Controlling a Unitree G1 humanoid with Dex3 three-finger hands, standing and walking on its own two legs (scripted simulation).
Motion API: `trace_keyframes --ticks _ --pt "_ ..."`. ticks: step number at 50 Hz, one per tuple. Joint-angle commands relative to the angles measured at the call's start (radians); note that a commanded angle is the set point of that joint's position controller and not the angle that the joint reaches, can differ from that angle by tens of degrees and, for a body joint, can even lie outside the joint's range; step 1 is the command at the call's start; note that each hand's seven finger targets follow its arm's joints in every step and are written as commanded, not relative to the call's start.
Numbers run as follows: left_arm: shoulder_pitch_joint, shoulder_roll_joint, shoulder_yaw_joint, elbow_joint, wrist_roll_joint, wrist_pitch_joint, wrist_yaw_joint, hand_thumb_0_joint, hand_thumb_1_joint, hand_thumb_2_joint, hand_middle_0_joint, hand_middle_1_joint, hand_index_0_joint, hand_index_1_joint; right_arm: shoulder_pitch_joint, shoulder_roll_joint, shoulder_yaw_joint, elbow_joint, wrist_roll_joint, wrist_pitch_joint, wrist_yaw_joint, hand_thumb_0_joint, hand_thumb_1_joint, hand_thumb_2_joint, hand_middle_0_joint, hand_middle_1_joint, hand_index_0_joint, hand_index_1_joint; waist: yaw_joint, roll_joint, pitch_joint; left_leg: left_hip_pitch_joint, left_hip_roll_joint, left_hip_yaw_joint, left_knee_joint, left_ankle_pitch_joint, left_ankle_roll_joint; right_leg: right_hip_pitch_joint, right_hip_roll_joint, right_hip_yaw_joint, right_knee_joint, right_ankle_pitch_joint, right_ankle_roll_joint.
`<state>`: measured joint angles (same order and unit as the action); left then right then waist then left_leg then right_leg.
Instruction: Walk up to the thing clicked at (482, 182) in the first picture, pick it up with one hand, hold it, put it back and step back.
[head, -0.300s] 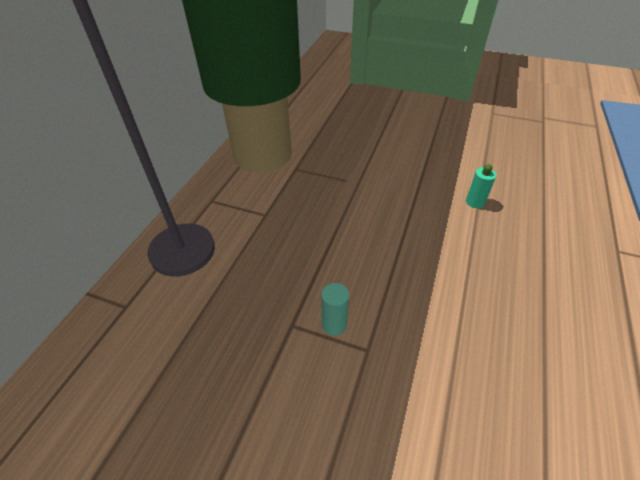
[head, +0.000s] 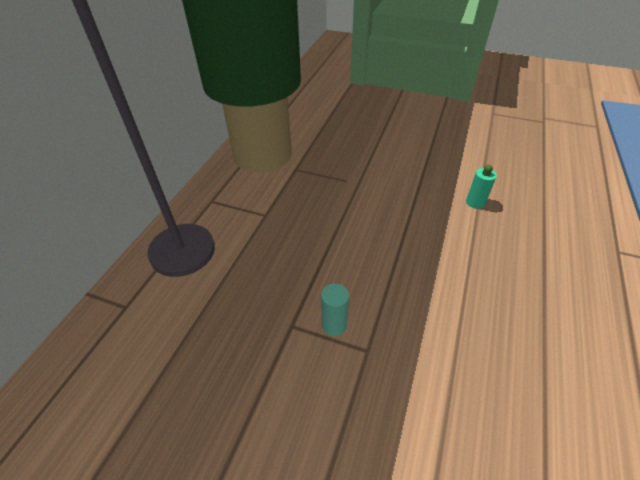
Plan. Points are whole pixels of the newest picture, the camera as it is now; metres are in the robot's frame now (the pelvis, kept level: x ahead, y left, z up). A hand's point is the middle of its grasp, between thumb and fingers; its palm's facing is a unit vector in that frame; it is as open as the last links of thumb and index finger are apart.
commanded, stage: stand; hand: left
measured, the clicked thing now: (482, 184) +1.42 -0.68 -0.68
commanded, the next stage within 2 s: walk up in 0.82 s
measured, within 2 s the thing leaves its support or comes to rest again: neither
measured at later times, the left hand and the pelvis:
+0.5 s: hand out of the picture +0.08 +0.25 -0.16, palm faces -0.03 -0.94 -0.34, open 7.4 cm; pelvis +0.01 +0.00 +0.00, yaw +0 degrees
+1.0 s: hand out of the picture +0.12 +0.25 -0.15, palm faces -0.16 -0.93 -0.34, open 7.4 cm; pelvis +0.02 -0.02 -0.01, yaw -8 degrees
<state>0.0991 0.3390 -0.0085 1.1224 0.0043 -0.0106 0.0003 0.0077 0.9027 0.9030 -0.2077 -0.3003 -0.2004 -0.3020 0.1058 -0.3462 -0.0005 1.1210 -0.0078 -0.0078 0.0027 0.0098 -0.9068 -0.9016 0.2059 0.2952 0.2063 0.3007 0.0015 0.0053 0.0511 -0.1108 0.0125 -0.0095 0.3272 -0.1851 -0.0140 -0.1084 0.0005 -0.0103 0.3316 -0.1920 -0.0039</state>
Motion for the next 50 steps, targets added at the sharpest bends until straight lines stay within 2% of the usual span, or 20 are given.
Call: trace_keyframes --ticks 1,8,10,16,19,25,27,29,37,40,41,42,43,44,45,46,47,48,49,50 --pt "-0.039 0.214 0.046 -0.060 0.006 -0.023 0.010 0.000 0.900 0.900 -0.200 -0.300 -0.200 -0.300 -0.043 -0.202 -0.036 -0.060 0.000 -0.025 -0.015 0.000 -0.900 -0.900 0.200 0.300 0.200 0.300 0.001 -0.005 -0.076 0.014 0.115 -0.089 -0.047 0.149 0.034 0.005 -0.126 0.088 -0.056 0.129 -0.023" --pt "-0.029 0.211 0.044 -0.060 0.003 -0.025 0.010 0.000 0.900 0.900 -0.200 -0.300 -0.200 -0.300 -0.039 -0.204 -0.036 -0.058 -0.001 -0.024 -0.013 0.000 -0.900 -0.900 0.200 0.300 0.200 0.300 0.001 -0.001 -0.070 0.018 0.112 -0.084 -0.041 0.153 0.030 0.003 -0.128 0.090 -0.059 0.143 -0.022" --pt "-0.037 0.220 0.046 -0.063 0.005 -0.025 0.011 0.000 0.900 0.900 -0.200 -0.300 -0.200 -0.300 -0.031 -0.201 -0.037 -0.058 -0.001 -0.023 -0.014 0.000 -0.900 -0.900 0.200 0.300 0.200 0.300 -0.005 -0.012 -0.094 0.025 0.115 -0.082 -0.040 0.168 0.032 0.020 -0.133 0.093 -0.052 0.167 -0.027" --pt "-0.028 0.216 0.044 -0.059 0.004 -0.024 0.010 0.000 0.900 0.900 -0.200 -0.300 -0.200 -0.300 -0.032 -0.207 -0.037 -0.056 -0.001 -0.021 -0.014 0.000 -0.900 -0.900 0.200 0.300 0.200 0.300 0.000 -0.012 -0.073 0.013 0.112 -0.083 -0.047 0.131 0.032 0.006 -0.128 0.092 -0.064 0.126 -0.023" --pt "-0.028 0.216 0.045 -0.060 0.003 -0.024 0.010 0.000 0.900 0.900 -0.200 -0.300 -0.200 -0.300 -0.035 -0.207 -0.037 -0.056 0.000 -0.024 -0.015 0.000 -0.900 -0.900 0.200 0.300 0.200 0.300 0.000 0.005 -0.085 0.030 0.116 -0.082 -0.036 0.184 0.032 0.017 -0.133 0.095 -0.052 0.183 -0.026" --pt "-0.026 0.214 0.044 -0.063 0.005 -0.024 0.011 0.000 0.900 0.900 -0.200 -0.300 -0.200 -0.300 -0.035 -0.208 -0.037 -0.058 0.000 -0.024 -0.015 0.000 -0.900 -0.900 0.200 0.300 0.200 0.300 0.001 -0.007 -0.098 0.035 0.118 -0.081 -0.038 0.197 0.034 0.027 -0.131 0.087 -0.048 0.192 -0.024" --pt "-0.024 0.215 0.044 -0.058 0.002 -0.023 0.011 0.000 0.900 0.900 -0.200 -0.300 -0.200 -0.300 -0.030 -0.206 -0.035 -0.054 0.000 -0.023 -0.015 0.000 -0.900 -0.900 0.200 0.300 0.200 0.300 0.000 -0.008 -0.072 0.026 0.114 -0.082 -0.047 0.174 0.031 0.013 -0.130 0.091 -0.058 0.170 -0.023" --pt "-0.026 0.221 0.047 -0.060 0.003 -0.024 0.011 0.000 0.900 0.900 -0.200 -0.300 -0.200 -0.300 -0.031 -0.203 -0.035 -0.057 -0.001 -0.024 -0.015 0.000 -0.900 -0.900 0.200 0.300 0.200 0.300 0.000 -0.017 -0.081 0.035 0.116 -0.083 -0.044 0.202 0.030 0.021 -0.131 0.090 -0.049 0.195 -0.024" --pt "-0.022 0.214 0.045 -0.061 0.003 -0.022 0.010 0.000 0.900 0.900 -0.200 -0.300 -0.200 -0.300 -0.038 -0.211 -0.037 -0.057 0.001 -0.025 -0.016 0.000 -0.900 -0.900 0.200 0.300 0.200 0.300 0.004 -0.005 -0.087 0.044 0.120 -0.082 -0.043 0.208 0.030 0.025 -0.132 0.092 -0.052 0.202 -0.025" --pt "-0.028 0.220 0.047 -0.060 0.004 -0.022 0.012 0.000 0.900 0.900 -0.200 -0.300 -0.200 -0.300 -0.036 -0.208 -0.036 -0.056 0.001 -0.023 -0.016 0.000 -0.900 -0.900 0.200 0.300 0.200 0.300 0.001 -0.010 -0.076 0.032 0.117 -0.081 -0.051 0.162 0.033 0.022 -0.131 0.092 -0.061 0.165 -0.023" --pt "-0.009 0.325 0.131 -0.187 0.038 -0.006 -0.042 0.000 0.900 0.900 -0.200 -0.300 -0.200 -0.300 0.045 -0.352 -0.128 -0.140 -0.028 -0.054 -0.009 0.000 -0.900 -0.900 0.200 0.300 0.200 0.300 -0.043 -0.049 -0.138 0.212 0.124 -0.064 0.048 -0.264 0.101 -0.219 -0.064 0.155 0.062 -0.246 -0.058" --pt "-0.103 0.291 0.124 -0.206 0.039 0.007 -0.065 0.000 0.900 0.900 -0.200 -0.300 -0.200 -0.300 0.108 -0.373 -0.150 -0.114 -0.032 -0.063 -0.011 0.000 -0.900 -0.900 0.200 0.300 0.200 0.300 -0.095 0.047 -0.053 0.326 0.211 -0.149 -0.021 -0.426 0.146 -0.512 -0.042 0.098 0.187 -0.345 -0.042" --pt "-0.195 0.251 0.122 -0.260 0.047 0.011 -0.083 0.000 0.900 0.900 -0.200 -0.300 -0.200 -0.300 0.181 -0.410 -0.172 -0.118 -0.030 -0.072 -0.016 0.000 -0.900 -0.900 0.200 0.300 0.200 0.300 -0.150 0.176 -0.020 0.310 0.402 -0.328 -0.166 -0.480 0.223 -0.638 -0.027 0.057 0.459 -0.277 -0.017" --pt "-0.188 0.262 0.128 -0.280 0.055 0.013 -0.087 0.000 0.900 0.900 -0.200 -0.300 -0.200 -0.300 0.142 -0.412 -0.172 -0.154 -0.026 -0.081 -0.016 0.000 -0.900 -0.900 0.200 0.300 0.200 0.300 -0.124 0.090 0.016 0.207 0.501 -0.365 -0.198 -0.419 0.266 -0.665 -0.104 0.109 0.578 -0.261 -0.005" --pt "-0.133 0.275 0.132 -0.277 0.050 0.010 -0.096 0.000 0.900 0.900 -0.200 -0.300 -0.200 -0.300 0.103 -0.396 -0.170 -0.180 -0.025 -0.087 -0.017 0.000 -0.900 -0.900 0.200 0.300 0.200 0.300 -0.079 0.034 0.000 0.145 0.493 -0.342 -0.205 -0.392 0.259 -0.610 -0.138 0.144 0.623 -0.223 -0.006" --pt "-0.080 0.279 0.136 -0.269 0.043 0.007 -0.107 0.000 0.900 0.900 -0.200 -0.300 -0.200 -0.300 0.071 -0.380 -0.166 -0.200 -0.027 -0.093 -0.016 0.000 -0.900 -0.900 0.200 0.300 0.200 0.300 -0.047 0.040 -0.023 0.138 0.460 -0.281 -0.201 -0.378 0.244 -0.574 -0.160 0.152 0.615 -0.205 -0.005" --pt "-0.030 0.271 0.136 -0.266 0.036 0.009 -0.121 0.000 0.900 0.900 -0.200 -0.300 -0.200 -0.300 0.039 -0.361 -0.160 -0.219 -0.035 -0.097 -0.012 0.000 -0.900 -0.900 0.200 0.300 0.200 0.300 -0.019 0.072 -0.024 0.146 0.414 -0.195 -0.192 -0.357 0.232 -0.557 -0.166 0.133 0.574 -0.197 0.001" --pt "0.001 0.273 0.144 -0.259 0.035 0.015 -0.135 0.000 0.900 0.900 -0.200 -0.300 -0.200 -0.300 0.004 -0.369 -0.164 -0.239 -0.040 -0.098 -0.007 0.000 -0.900 -0.900 0.200 0.300 0.200 0.300 0.001 0.125 -0.009 0.107 0.395 -0.133 -0.194 -0.345 0.230 -0.512 -0.167 0.096 0.559 -0.189 0.010" --pt "0.002 0.274 0.146 -0.262 0.033 0.018 -0.145 0.000 0.900 0.900 -0.200 -0.300 -0.200 -0.300 -0.011 -0.375 -0.171 -0.254 -0.043 -0.098 -0.004 0.000 -0.900 -0.900 0.200 0.300 0.200 0.300 0.003 0.146 0.008 0.043 0.374 -0.070 -0.180 -0.329 0.213 -0.444 -0.168 0.076 0.512 -0.177 0.015" --pt "-0.023 0.268 0.144 -0.272 0.031 0.015 -0.152 0.000 0.900 0.900 -0.200 -0.300 -0.200 -0.300 0.000 -0.367 -0.169 -0.258 -0.045 -0.099 0.001 0.000 -0.900 -0.900 0.200 0.300 0.200 0.300 -0.014 0.135 0.029 0.010 0.335 0.001 -0.161 -0.310 0.196 -0.415 -0.158 0.048 0.439 -0.163 0.015"
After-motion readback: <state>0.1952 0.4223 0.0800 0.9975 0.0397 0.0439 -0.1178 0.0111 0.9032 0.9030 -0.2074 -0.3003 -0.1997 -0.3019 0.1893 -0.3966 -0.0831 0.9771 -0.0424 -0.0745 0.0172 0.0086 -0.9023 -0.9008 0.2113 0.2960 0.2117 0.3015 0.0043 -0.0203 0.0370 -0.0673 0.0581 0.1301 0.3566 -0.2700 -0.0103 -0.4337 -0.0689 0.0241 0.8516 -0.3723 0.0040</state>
